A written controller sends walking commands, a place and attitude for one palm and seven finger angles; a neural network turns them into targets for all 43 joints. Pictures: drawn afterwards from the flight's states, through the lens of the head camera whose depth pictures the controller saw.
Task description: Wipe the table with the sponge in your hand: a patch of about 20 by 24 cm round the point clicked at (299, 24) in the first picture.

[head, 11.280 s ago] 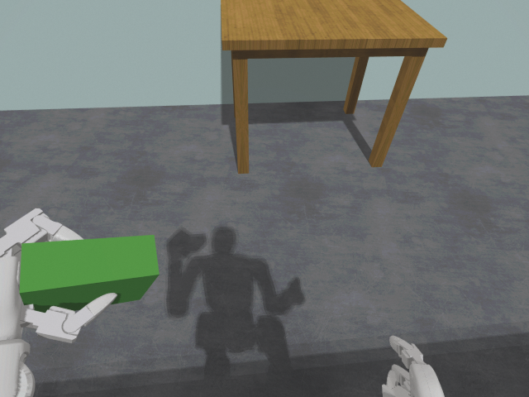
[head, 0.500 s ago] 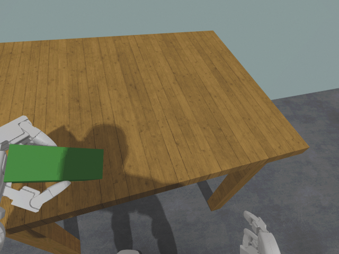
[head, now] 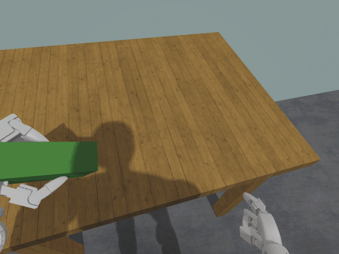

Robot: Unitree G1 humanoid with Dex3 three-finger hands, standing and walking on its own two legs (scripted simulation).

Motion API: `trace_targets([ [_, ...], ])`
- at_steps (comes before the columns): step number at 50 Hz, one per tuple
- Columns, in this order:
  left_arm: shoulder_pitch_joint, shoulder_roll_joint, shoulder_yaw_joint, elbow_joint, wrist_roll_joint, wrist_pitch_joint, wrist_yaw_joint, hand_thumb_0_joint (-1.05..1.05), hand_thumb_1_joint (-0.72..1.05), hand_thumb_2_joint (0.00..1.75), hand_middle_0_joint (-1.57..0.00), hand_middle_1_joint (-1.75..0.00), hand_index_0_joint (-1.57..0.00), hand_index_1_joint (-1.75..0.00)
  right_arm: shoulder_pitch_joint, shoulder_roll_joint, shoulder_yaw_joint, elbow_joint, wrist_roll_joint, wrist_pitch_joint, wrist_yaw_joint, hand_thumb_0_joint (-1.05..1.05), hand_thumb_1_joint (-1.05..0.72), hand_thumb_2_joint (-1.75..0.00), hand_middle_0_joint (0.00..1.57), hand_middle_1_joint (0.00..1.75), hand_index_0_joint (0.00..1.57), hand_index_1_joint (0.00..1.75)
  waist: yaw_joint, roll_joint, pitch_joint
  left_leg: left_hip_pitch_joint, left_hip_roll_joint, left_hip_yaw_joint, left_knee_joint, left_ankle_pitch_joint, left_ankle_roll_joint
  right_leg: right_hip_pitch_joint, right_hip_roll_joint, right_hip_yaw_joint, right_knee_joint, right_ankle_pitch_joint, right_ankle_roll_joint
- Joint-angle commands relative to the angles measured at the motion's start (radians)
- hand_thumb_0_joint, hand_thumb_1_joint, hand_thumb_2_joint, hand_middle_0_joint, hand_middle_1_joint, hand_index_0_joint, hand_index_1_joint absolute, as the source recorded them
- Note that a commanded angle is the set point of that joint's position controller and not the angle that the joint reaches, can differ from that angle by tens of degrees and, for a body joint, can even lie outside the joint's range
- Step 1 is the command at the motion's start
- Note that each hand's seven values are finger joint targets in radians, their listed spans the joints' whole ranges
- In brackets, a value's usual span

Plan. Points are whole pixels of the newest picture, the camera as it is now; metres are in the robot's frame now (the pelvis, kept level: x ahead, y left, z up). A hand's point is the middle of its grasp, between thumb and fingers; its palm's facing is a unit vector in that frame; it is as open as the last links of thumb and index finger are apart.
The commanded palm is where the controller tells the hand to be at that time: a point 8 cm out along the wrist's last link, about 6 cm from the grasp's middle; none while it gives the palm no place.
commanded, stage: come to a stop and stand still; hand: left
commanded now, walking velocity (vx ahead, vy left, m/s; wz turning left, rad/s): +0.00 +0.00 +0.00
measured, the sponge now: (63, 162) +0.24 +0.21 +0.14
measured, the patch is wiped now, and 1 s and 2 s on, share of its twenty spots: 0.00 0.00 0.00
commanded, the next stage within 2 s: look again from close up in 0.36 s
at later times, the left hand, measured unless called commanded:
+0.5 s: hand (44, 160) +0.23 +0.24 +0.16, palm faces +0.36 -0.84 -0.41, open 9.3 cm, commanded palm +0.18 +0.27 +0.17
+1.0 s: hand (40, 163) +0.22 +0.24 +0.16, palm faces +0.36 -0.84 -0.41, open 9.3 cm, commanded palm +0.17 +0.27 +0.17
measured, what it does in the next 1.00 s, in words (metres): stands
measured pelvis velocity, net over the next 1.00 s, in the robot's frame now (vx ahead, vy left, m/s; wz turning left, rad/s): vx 0.00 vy -0.01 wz -0.03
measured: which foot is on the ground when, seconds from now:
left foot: down 0.00-1.00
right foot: down 0.00-1.00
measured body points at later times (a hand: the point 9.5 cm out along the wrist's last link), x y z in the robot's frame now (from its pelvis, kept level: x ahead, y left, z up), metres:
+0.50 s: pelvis +0.01 -0.01 +0.00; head +0.04 +0.00 +0.45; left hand +0.20 +0.28 +0.18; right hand +0.20 -0.23 -0.08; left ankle +0.03 +0.10 -0.74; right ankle +0.00 -0.14 -0.74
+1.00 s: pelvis +0.00 -0.01 +0.00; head +0.04 +0.01 +0.45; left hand +0.20 +0.28 +0.18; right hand +0.19 -0.23 -0.07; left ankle +0.03 +0.10 -0.74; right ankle +0.00 -0.14 -0.74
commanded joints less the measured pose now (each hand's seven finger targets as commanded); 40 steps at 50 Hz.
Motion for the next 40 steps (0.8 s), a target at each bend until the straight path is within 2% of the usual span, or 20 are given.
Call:
trace_targets([
  [1,0.007,0.13,0.097,-0.2,-0.017,-0.042,0.024,0.0,0.1,1.3,-1.2,-1.6,-1.2,-1.6,-0.055,-0.131,-0.047,-0.137,0.013,-0.028,-0.021,0.0,-0.9,-0.9,0.2,0.3,0.2,0.3,0.002,0.122,-0.247,0.123,0.082,-0.064,-0.057,0.295,-0.025,0.082,-0.051,0.026,-0.001,0.253,-0.032],
  [2,0.027,0.102,0.073,-0.159,-0.021,-0.037,0.016,0.0,0.1,1.3,-1.2,-1.6,-1.2,-1.6,-0.034,-0.139,-0.049,-0.13,0.005,-0.018,-0.021,0.0,-0.9,-0.9,0.2,0.3,0.2,0.3,0.002,0.1,-0.239,0.114,0.084,-0.061,-0.057,0.294,-0.019,0.076,-0.045,0.017,-0.014,0.257,-0.029],
  [5,-0.004,0.127,0.084,-0.178,-0.022,-0.026,0.021,0.0,0.1,1.3,-1.2,-1.6,-1.2,-1.6,-0.036,-0.142,-0.057,-0.14,0.013,-0.007,-0.028,0.0,-0.9,-0.9,0.2,0.3,0.2,0.3,0.0,0.07,-0.249,0.119,0.086,-0.065,-0.041,0.314,-0.017,0.099,-0.062,0.033,-0.01,0.301,-0.031],
  [6,-0.028,0.146,0.097,-0.2,-0.016,-0.021,0.029,0.0,0.1,1.3,-1.2,-1.6,-1.2,-1.6,-0.06,-0.141,-0.053,-0.138,0.018,-0.006,-0.031,0.0,-0.9,-0.9,0.2,0.3,0.2,0.3,-0.001,0.077,-0.244,0.126,0.082,-0.06,-0.044,0.316,-0.02,0.088,-0.058,0.029,-0.004,0.293,-0.03],
  [7,-0.018,0.113,0.066,-0.174,-0.019,-0.023,0.022,0.0,0.1,1.3,-1.2,-1.6,-1.2,-1.6,-0.043,-0.145,-0.051,-0.133,0.008,0.001,-0.032,0.0,-0.9,-0.9,0.2,0.3,0.2,0.3,-0.002,0.085,-0.24,0.125,0.079,-0.058,-0.048,0.315,-0.014,0.082,-0.054,0.017,-0.013,0.287,-0.03],
  [9,-0.04,0.138,0.078,-0.215,-0.021,-0.022,0.026,0.0,0.1,1.3,-1.2,-1.6,-1.2,-1.6,-0.048,-0.142,-0.058,-0.144,0.014,-0.001,-0.036,0.0,-0.9,-0.9,0.2,0.3,0.2,0.3,0.0,0.109,-0.251,0.138,0.084,-0.062,-0.043,0.323,-0.014,0.095,-0.064,0.032,-0.004,0.294,-0.032],
  [11,-0.052,0.163,0.101,-0.23,-0.014,-0.018,0.036,0.0,0.1,1.3,-1.2,-1.6,-1.2,-1.6,-0.068,-0.138,-0.05,-0.141,0.015,0.0,-0.039,0.0,-0.9,-0.9,0.2,0.3,0.2,0.3,0.003,0.103,-0.233,0.125,0.079,-0.055,-0.047,0.257,-0.014,0.074,-0.062,0.044,-0.014,0.257,-0.032],
  [12,-0.033,0.117,0.062,-0.196,-0.02,-0.019,0.029,0.0,0.1,1.3,-1.2,-1.6,-1.2,-1.6,-0.05,-0.138,-0.047,-0.137,0.007,0.006,-0.038,0.0,-0.9,-0.9,0.2,0.3,0.2,0.3,0.0,0.09,-0.223,0.114,0.076,-0.059,-0.053,0.242,-0.008,0.079,-0.062,0.03,-0.026,0.249,-0.034],
  [16,-0.041,0.164,0.105,-0.227,-0.015,-0.015,0.04,0.0,0.1,1.3,-1.2,-1.6,-1.2,-1.6,-0.064,-0.139,-0.051,-0.141,0.013,0.004,-0.038,0.0,-0.9,-0.9,0.2,0.3,0.2,0.3,0.003,0.11,-0.22,0.107,0.074,-0.055,-0.054,0.196,-0.014,0.073,-0.066,0.052,-0.027,0.223,-0.036],
  [17,-0.013,0.121,0.073,-0.175,-0.022,-0.014,0.033,0.0,0.1,1.3,-1.2,-1.6,-1.2,-1.6,-0.049,-0.135,-0.047,-0.136,0.006,0.012,-0.038,0.0,-0.9,-0.9,0.2,0.3,0.2,0.3,0.0,0.091,-0.211,0.095,0.074,-0.058,-0.06,0.179,-0.007,0.075,-0.066,0.038,-0.04,0.212,-0.036],
  [21,-0.008,0.148,0.105,-0.175,-0.02,-0.004,0.037,0.0,0.1,1.3,-1.2,-1.6,-1.2,-1.6,-0.058,-0.138,-0.052,-0.139,0.013,0.016,-0.038,0.0,-0.9,-0.9,0.2,0.3,0.2,0.3,-0.001,0.073,-0.212,0.098,0.075,-0.055,-0.061,0.169,-0.012,0.069,-0.066,0.055,-0.04,0.207,-0.035],
  [22,0.01,0.107,0.07,-0.136,-0.027,-0.003,0.029,0.0,0.1,1.3,-1.2,-1.6,-1.2,-1.6,-0.043,-0.136,-0.048,-0.137,0.007,0.024,-0.037,0.0,-0.9,-0.9,0.2,0.3,0.2,0.3,-0.004,0.062,-0.203,0.091,0.075,-0.06,-0.066,0.165,-0.005,0.067,-0.065,0.039,-0.051,0.197,-0.034],
  [26,-0.033,0.142,0.087,-0.174,-0.019,0.003,0.032,0.0,0.1,1.3,-1.2,-1.6,-1.2,-1.6,-0.065,-0.138,-0.051,-0.143,0.016,0.022,-0.04,0.0,-0.9,-0.9,0.2,0.3,0.2,0.3,-0.003,0.077,-0.19,0.095,0.078,-0.054,-0.074,0.136,-0.009,0.049,-0.064,0.051,-0.05,0.173,-0.031],
  [27,-0.018,0.107,0.058,-0.14,-0.025,0.002,0.027,0.0,0.1,1.3,-1.2,-1.6,-1.2,-1.6,-0.051,-0.136,-0.047,-0.139,0.009,0.027,-0.04,0.0,-0.9,-0.9,0.2,0.3,0.2,0.3,-0.005,0.068,-0.19,0.089,0.077,-0.058,-0.079,0.118,-0.001,0.052,-0.063,0.038,-0.06,0.159,-0.03],
  [30,-0.05,0.123,0.059,-0.192,-0.022,0.0,0.03,0.0,0.1,1.3,-1.2,-1.6,-1.2,-1.6,-0.051,-0.138,-0.054,-0.146,0.013,0.022,-0.043,0.0,-0.9,-0.9,0.2,0.3,0.2,0.3,-0.004,0.087,-0.202,0.089,0.078,-0.066,-0.08,0.123,-0.002,0.071,-0.068,0.05,-0.05,0.167,-0.034],
  [31,-0.061,0.152,0.086,-0.206,-0.016,0.0,0.036,0.0,0.1,1.3,-1.2,-1.6,-1.2,-1.6,-0.067,-0.139,-0.051,-0.144,0.014,0.019,-0.043,0.0,-0.9,-0.9,0.2,0.3,0.2,0.3,-0.003,0.083,-0.195,0.092,0.076,-0.06,-0.084,0.099,-0.006,0.053,-0.061,0.051,-0.049,0.147,-0.033],
  [32,-0.055,0.111,0.049,-0.188,-0.02,-0.005,0.031,0.0,0.1,1.3,-1.2,-1.6,-1.2,-1.6,-0.055,-0.139,-0.048,-0.139,0.008,0.022,-0.043,0.0,-0.9,-0.9,0.2,0.3,0.2,0.3,-0.005,0.097,-0.196,0.087,0.074,-0.062,-0.089,0.093,-0.001,0.058,-0.059,0.037,-0.054,0.137,-0.033],
  [36,-0.057,0.16,0.094,-0.22,-0.014,-0.006,0.04,0.0,0.1,1.3,-1.2,-1.6,-1.2,-1.6,-0.066,-0.138,-0.052,-0.142,0.013,0.014,-0.044,0.0,-0.9,-0.9,0.2,0.3,0.2,0.3,-0.002,0.104,-0.198,0.085,0.075,-0.063,-0.089,0.087,-0.007,0.061,-0.06,0.048,-0.046,0.14,-0.035],
  [37,-0.038,0.116,0.058,-0.188,-0.02,-0.009,0.033,0.0,0.1,1.3,-1.2,-1.6,-1.2,-1.6,-0.051,-0.138,-0.048,-0.138,0.007,0.018,-0.043,0.0,-0.9,-0.9,0.2,0.3,0.2,0.3,-0.004,0.104,-0.196,0.081,0.074,-0.066,-0.095,0.081,-0.002,0.061,-0.055,0.035,-0.052,0.132,-0.035],
  [40,-0.03,0.127,0.07,-0.196,-0.021,-0.007,0.032,0.0,0.1,1.3,-1.2,-1.6,-1.2,-1.6,-0.044,-0.137,-0.055,-0.146,0.011,0.016,-0.043,0.0,-0.9,-0.9,0.2,0.3,0.2,0.3,-0.004,0.103,-0.205,0.082,0.078,-0.072,-0.091,0.115,-0.004,0.08,-0.06,0.045,-0.042,0.164,-0.036],
])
